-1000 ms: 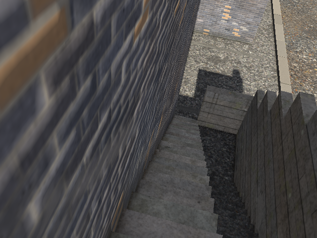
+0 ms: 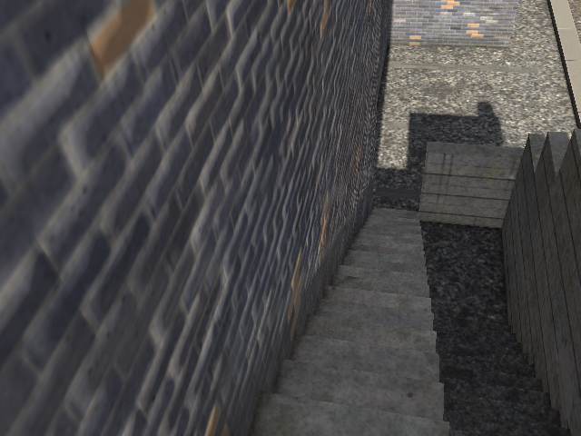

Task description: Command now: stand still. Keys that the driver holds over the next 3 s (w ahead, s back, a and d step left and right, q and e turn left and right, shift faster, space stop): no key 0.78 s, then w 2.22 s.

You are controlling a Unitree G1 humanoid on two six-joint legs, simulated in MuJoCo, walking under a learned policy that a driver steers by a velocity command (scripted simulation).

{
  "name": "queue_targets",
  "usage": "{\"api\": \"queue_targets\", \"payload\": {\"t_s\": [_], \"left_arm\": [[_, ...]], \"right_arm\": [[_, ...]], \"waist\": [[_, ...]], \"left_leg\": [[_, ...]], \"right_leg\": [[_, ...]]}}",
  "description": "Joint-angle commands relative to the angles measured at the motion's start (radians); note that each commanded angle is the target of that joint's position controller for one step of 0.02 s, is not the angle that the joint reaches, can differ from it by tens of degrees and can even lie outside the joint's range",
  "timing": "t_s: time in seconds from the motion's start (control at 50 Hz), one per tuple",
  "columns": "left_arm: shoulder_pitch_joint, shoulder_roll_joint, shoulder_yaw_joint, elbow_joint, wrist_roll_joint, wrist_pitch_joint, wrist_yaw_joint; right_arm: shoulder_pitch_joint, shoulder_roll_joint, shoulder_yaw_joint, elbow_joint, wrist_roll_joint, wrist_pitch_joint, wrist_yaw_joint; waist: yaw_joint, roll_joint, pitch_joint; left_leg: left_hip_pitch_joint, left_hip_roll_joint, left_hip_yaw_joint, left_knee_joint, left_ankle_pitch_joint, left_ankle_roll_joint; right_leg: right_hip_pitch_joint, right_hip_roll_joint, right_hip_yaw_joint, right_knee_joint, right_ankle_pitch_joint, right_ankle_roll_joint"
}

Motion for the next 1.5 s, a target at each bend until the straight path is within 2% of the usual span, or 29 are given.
{"api": "queue_targets", "payload": {"t_s": [0.02,0.18,0.28,0.34,0.36,0.4,0.48,0.62,0.64,0.68,0.74,0.8,0.86,0.9,0.94,1.02,1.06,1.16,1.2,1.22,1.24,1.28,1.34,1.38,1.4,1.42,1.44,1.48,1.5], "left_arm": [[0.070,0.123,0.012,-0.019,0.007,-0.011,0.020],[0.014,0.142,0.001,-0.072,0.023,-0.032,0.031],[-0.075,0.173,0.016,-0.068,-0.006,-0.019,0.037],[0.079,0.110,0.013,-0.064,-0.012,0.008,0.051],[0.201,0.080,0.004,-0.009,-0.019,0.008,0.050],[0.176,0.046,-0.021,0.028,-0.003,0.006,0.039],[0.167,0.136,0.006,0.049,-0.015,-0.015,0.033],[0.262,0.108,-0.007,0.101,-0.014,-0.048,0.050],[0.153,0.064,-0.028,0.058,-0.008,-0.053,0.055],[0.068,0.100,-0.019,0.008,-0.017,-0.050,0.050],[0.279,0.116,-0.015,0.039,-0.035,-0.052,0.058],[0.253,0.102,-0.020,0.025,-0.010,-0.032,0.053],[0.151,0.170,0.012,0.010,0.002,-0.028,0.032],[0.048,0.169,0.028,-0.019,-0.043,-0.040,0.039],[0.306,0.141,0.054,0.026,-0.054,-0.038,0.042],[0.293,0.155,0.068,0.004,-0.031,-0.028,0.057],[0.308,0.179,0.073,0.013,-0.038,-0.047,0.047],[0.019,0.266,0.097,-0.050,-0.027,-0.051,0.037],[-0.026,0.141,0.073,-0.041,-0.046,-0.059,0.057],[0.117,0.108,0.067,-0.059,-0.023,-0.044,0.062],[0.188,0.054,0.053,-0.092,-0.005,-0.032,0.071],[0.130,0.074,0.065,-0.067,-0.039,-0.037,0.077],[-0.018,0.117,0.096,-0.084,-0.060,-0.068,0.091],[0.184,0.133,0.122,-0.021,-0.063,-0.074,0.087],[0.388,0.117,0.114,0.013,-0.057,-0.079,0.078],[0.403,0.136,0.125,0.034,-0.067,-0.091,0.072],[0.510,0.212,0.144,0.074,-0.084,-0.107,0.072],[0.434,0.111,0.109,0.054,-0.071,-0.125,0.078],[0.249,0.135,0.109,-0.011,-0.068,-0.125,0.108]], "right_arm": [[0.005,-0.024,-0.016,-0.045,0.002,-0.003,-0.015],[0.036,-0.058,-0.030,-0.133,-0.002,0.012,-0.015],[0.100,-0.012,0.022,-0.131,-0.042,-0.015,0.017],[-0.088,-0.084,0.013,-0.135,-0.049,-0.057,0.024],[-0.139,-0.035,0.013,-0.135,-0.030,-0.069,0.018],[-0.029,0.029,0.019,-0.113,-0.030,-0.073,0.042],[-0.077,0.004,0.021,-0.125,-0.047,-0.094,0.045],[-0.101,0.003,0.021,-0.118,-0.027,-0.122,0.047],[-0.027,0.065,0.030,-0.080,-0.055,-0.105,0.054],[-0.038,0.030,0.025,-0.077,-0.030,-0.099,0.067],[-0.165,0.025,0.006,-0.059,-0.040,-0.107,0.064],[-0.185,0.072,0.021,-0.061,-0.014,-0.092,0.067],[0.032,0.040,0.027,0.018,-0.043,-0.057,0.065],[0.059,-0.010,0.020,0.029,-0.061,-0.053,0.058],[-0.105,-0.136,0.003,-0.029,-0.067,-0.059,0.049],[-0.215,-0.058,0.010,-0.057,-0.014,-0.074,0.086],[-0.250,-0.054,0.011,-0.089,-0.020,-0.093,0.088],[0.059,-0.088,-0.004,0.000,-0.042,-0.082,0.068],[0.168,-0.150,-0.041,0.085,-0.046,-0.095,0.070],[0.148,-0.247,-0.063,0.113,-0.055,-0.109,0.075],[0.174,-0.349,-0.099,0.144,-0.051,-0.105,0.081],[0.166,-0.243,-0.099,0.120,-0.034,-0.122,0.087],[0.300,-0.215,-0.122,0.189,-0.020,-0.166,0.045],[0.171,-0.046,-0.072,0.180,-0.060,-0.148,-0.006],[-0.073,-0.049,-0.060,0.098,-0.064,-0.130,-0.019],[-0.192,-0.002,-0.046,0.057,-0.058,-0.129,-0.035],[-0.382,-0.026,-0.045,-0.068,-0.041,-0.143,-0.017],[-0.435,-0.145,-0.074,-0.124,-0.027,-0.180,0.029],[-0.406,-0.122,-0.060,-0.145,-0.054,-0.179,0.054]], "waist": [[0.011,-0.162,0.072],[-0.016,-0.112,0.046],[-0.110,-0.240,0.052],[0.049,0.099,0.279],[0.105,0.035,0.263],[-0.004,-0.135,0.145],[-0.004,0.066,0.196],[-0.014,-0.007,0.133],[-0.064,-0.066,0.119],[-0.091,0.027,0.199],[0.033,-0.046,0.249],[0.001,-0.085,0.084],[-0.093,-0.143,-0.035],[-0.124,-0.156,0.050],[0.040,0.063,0.134],[0.072,-0.146,0.120],[0.060,-0.164,0.181],[-0.140,-0.007,0.121],[-0.161,-0.064,0.125],[-0.062,0.271,0.141],[-0.023,0.635,0.170],[-0.061,0.290,0.204],[-0.142,0.010,0.163],[0.032,-0.036,0.084],[0.223,-0.091,0.043],[0.251,-0.056,0.105],[0.303,-0.295,0.141],[0.210,-0.122,0.257],[0.117,-0.015,0.263]], "left_leg": [[-0.264,0.008,-0.101,0.197,0.067,-0.010],[-0.232,-0.049,-0.109,0.250,0.246,-0.078],[0.220,0.005,0.030,-0.332,0.370,-0.053],[-0.301,-0.041,-0.136,-0.758,0.734,0.070],[-0.331,-0.060,-0.093,-0.659,0.720,0.066],[-0.012,-0.035,-0.032,-0.381,0.271,0.050],[-0.109,-0.025,-0.097,-0.630,0.576,0.053],[-0.114,-0.021,-0.145,-0.566,0.676,0.050],[-0.098,-0.026,-0.072,-0.582,0.335,0.013],[-0.052,-0.023,-0.056,-0.823,0.341,0.025],[-0.210,-0.091,0.007,-0.740,0.432,0.036],[0.106,-0.032,0.036,-0.804,0.426,0.038],[0.495,0.014,0.046,-0.722,0.608,0.063],[0.480,0.014,0.031,-0.892,0.755,0.081],[0.332,0.039,-0.034,-0.922,1.120,0.148],[-0.035,0.004,0.024,-0.734,0.582,0.158],[-0.258,0.045,0.007,-0.554,0.158,0.154],[0.151,0.058,0.080,-0.553,0.243,0.108],[0.158,0.134,-0.018,-0.920,0.740,0.092],[0.191,0.082,-0.019,-1.168,1.035,0.012],[0.182,0.153,-0.332,-1.332,0.861,0.041],[0.274,0.196,-0.456,-1.197,0.495,0.132],[0.447,0.246,-0.506,-0.933,0.460,0.234],[0.109,0.187,-0.366,-0.573,0.415,0.158],[-0.247,0.070,-0.130,-0.375,0.503,0.053],[-0.494,-0.063,0.070,-0.175,0.166,-0.053],[-0.799,0.045,-0.013,-0.142,0.131,-0.003],[-0.918,0.082,-0.040,-0.363,0.307,0.056],[-0.618,0.058,0.034,-0.694,0.656,0.065]], "right_leg": [[0.118,-0.297,0.323,-0.068,0.597,-0.097],[0.058,-0.240,0.214,-0.044,0.661,-0.163],[-0.134,-0.165,0.026,-0.079,0.785,-0.102],[0.205,-0.054,-0.144,-0.053,0.318,0.085],[0.278,-0.085,-0.154,-0.074,0.385,0.095],[0.122,-0.161,-0.120,-0.143,0.721,0.011],[0.187,-0.115,-0.153,-0.124,0.638,0.053],[0.286,-0.152,-0.150,-0.086,0.944,0.015],[0.323,-0.191,-0.082,-0.150,0.897,-0.017],[0.251,-0.145,-0.136,-0.161,0.759,-0.007],[0.448,-0.127,-0.161,-0.154,0.851,0.061],[0.303,-0.141,-0.129,-0.141,0.904,0.025],[0.006,-0.171,-0.116,-0.109,0.661,-0.072],[-0.057,-0.136,-0.080,-0.091,0.425,-0.052],[0.066,-0.072,-0.044,-0.101,0.313,-0.012],[0.317,-0.163,0.030,-0.022,0.487,-0.072],[0.376,-0.276,0.133,-0.003,0.556,-0.118],[-0.072,-0.236,0.088,0.092,0.307,-0.104],[0.006,-0.136,0.001,0.363,-0.130,0.010],[0.032,0.046,-0.156,0.544,-0.347,0.064],[-0.135,0.157,-0.206,0.711,-0.540,0.068],[-0.312,0.092,-0.048,0.768,-0.510,0.039],[-0.528,0.040,0.094,0.695,-0.288,0.026],[-0.250,-0.024,0.095,0.638,-0.042,0.027],[0.130,-0.078,0.103,0.369,0.019,-0.033],[0.278,-0.121,0.148,0.134,0.138,-0.056],[0.455,-0.199,0.458,0.172,-0.120,-0.090],[0.417,-0.164,0.425,0.216,-0.287,-0.055],[0.113,-0.110,0.377,0.180,-0.390,-0.033]]}}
